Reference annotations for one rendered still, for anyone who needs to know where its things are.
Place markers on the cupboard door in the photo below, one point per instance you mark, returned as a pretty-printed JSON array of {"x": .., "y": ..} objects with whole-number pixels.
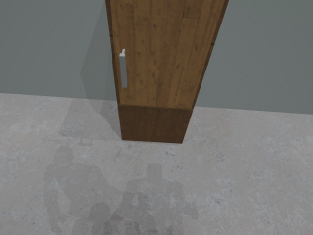
[{"x": 166, "y": 44}]

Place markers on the handle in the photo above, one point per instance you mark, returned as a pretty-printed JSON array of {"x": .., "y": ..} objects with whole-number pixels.
[{"x": 123, "y": 70}]

